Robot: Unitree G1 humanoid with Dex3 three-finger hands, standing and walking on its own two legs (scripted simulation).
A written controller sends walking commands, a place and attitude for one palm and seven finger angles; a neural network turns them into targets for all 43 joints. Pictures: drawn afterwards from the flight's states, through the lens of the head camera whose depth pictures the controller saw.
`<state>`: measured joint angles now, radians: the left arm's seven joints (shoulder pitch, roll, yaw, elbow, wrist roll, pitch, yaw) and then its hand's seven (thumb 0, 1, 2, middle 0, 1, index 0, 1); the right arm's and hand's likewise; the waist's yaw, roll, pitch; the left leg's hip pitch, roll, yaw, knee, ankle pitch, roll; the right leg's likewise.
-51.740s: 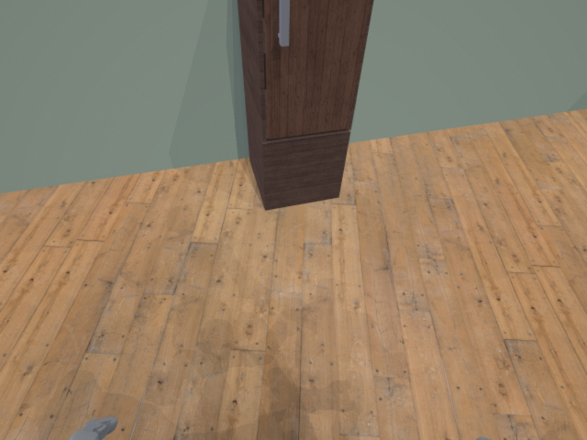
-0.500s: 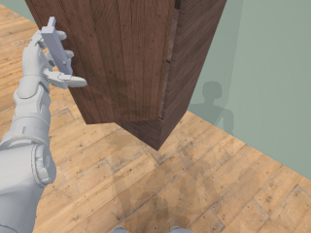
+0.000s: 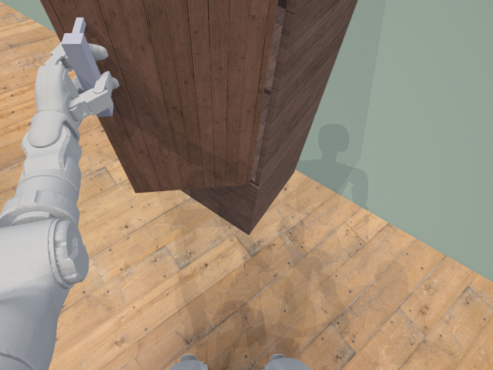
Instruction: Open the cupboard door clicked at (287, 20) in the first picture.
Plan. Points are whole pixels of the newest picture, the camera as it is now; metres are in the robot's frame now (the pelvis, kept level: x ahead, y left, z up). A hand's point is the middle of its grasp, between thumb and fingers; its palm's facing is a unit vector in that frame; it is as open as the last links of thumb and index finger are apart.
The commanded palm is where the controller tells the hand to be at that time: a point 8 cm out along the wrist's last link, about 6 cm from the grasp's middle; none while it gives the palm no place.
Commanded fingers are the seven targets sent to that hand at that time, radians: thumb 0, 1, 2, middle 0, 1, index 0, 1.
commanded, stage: close the thumb around the handle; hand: left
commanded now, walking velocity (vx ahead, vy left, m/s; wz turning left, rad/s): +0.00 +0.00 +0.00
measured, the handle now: (93, 69) +0.57 +0.20 +0.13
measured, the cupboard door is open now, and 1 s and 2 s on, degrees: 42 52 91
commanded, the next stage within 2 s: pull the door open along its arc in 0.10 s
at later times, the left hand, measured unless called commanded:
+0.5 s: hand (105, 103) +0.50 +0.17 +0.13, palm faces +0.04 -1.00 +0.01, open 6.1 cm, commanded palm +0.44 +0.22 +0.13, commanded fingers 0.00 0.90 0.90 -0.40 -1.35 -0.40 -1.35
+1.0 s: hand (110, 119) +0.46 +0.16 +0.13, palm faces +0.05 -1.00 +0.00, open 6.2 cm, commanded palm +0.44 +0.21 +0.13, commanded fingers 0.00 0.90 0.90 -0.40 -1.35 -0.40 -1.35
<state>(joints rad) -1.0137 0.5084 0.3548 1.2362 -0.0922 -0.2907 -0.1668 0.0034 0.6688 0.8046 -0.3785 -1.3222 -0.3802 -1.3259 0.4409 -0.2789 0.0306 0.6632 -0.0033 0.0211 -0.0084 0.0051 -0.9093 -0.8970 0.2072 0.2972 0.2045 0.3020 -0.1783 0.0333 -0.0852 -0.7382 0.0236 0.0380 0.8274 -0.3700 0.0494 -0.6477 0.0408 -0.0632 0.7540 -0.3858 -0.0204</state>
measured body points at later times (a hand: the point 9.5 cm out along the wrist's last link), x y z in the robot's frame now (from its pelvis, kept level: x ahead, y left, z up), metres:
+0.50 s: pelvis +0.02 +0.00 +0.01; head +0.08 +0.00 +0.45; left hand +0.49 +0.23 +0.13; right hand +0.02 -0.27 -0.11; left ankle +0.01 +0.08 -0.70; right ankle -0.02 -0.11 -0.70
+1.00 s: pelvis +0.00 -0.02 +0.01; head +0.06 -0.01 +0.45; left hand +0.46 +0.21 +0.13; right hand +0.06 -0.28 -0.11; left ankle +0.01 +0.08 -0.70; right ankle -0.02 -0.11 -0.70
